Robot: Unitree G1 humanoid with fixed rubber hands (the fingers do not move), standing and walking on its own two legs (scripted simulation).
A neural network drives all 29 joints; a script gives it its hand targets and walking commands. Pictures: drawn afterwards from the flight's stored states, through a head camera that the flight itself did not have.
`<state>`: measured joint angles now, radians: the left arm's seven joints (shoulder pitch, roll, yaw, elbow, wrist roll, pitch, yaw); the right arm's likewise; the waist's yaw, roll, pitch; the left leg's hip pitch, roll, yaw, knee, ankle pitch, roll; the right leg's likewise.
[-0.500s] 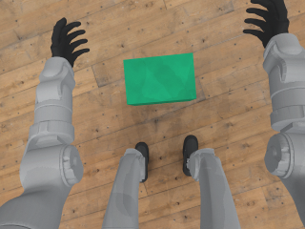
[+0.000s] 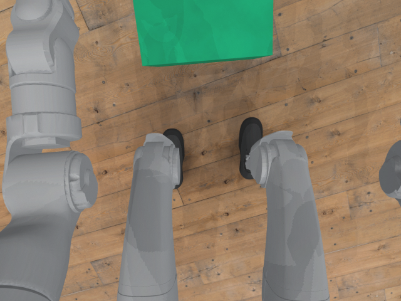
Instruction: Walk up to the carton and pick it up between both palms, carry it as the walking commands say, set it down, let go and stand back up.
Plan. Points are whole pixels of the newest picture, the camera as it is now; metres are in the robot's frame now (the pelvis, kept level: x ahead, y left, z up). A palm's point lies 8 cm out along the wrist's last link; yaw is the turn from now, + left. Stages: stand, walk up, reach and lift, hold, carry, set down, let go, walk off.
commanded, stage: reach and lift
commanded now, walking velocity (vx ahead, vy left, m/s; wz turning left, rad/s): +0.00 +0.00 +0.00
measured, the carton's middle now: (203, 22) +0.53 +0.02 -0.46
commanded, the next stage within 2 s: none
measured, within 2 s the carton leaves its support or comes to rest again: neither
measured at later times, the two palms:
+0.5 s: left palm (96, 4) +0.53 +0.22 -0.29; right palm out of the picture +0.54 -0.23 -0.29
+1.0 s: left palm (114, 21) +0.53 +0.23 -0.41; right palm (322, 3) +0.55 -0.23 -0.39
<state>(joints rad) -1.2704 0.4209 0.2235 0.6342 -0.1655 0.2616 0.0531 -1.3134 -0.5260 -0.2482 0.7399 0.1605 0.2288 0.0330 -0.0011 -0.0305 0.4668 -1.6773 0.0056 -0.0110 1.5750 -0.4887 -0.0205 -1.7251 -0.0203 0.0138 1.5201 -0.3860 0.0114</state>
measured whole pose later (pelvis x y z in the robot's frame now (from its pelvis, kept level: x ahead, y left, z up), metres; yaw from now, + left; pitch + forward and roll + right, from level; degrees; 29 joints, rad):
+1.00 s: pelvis +0.01 +0.00 -0.22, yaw +1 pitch +31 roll +0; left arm -1.37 0.47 0.04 1.00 -0.31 0.09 0.10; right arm -1.45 -0.55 -0.06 1.12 0.31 0.07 -0.05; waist -0.01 -0.02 0.52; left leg -2.21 -0.03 -0.02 2.34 -0.68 -0.03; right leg -2.28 -0.02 0.04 2.28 -0.55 0.03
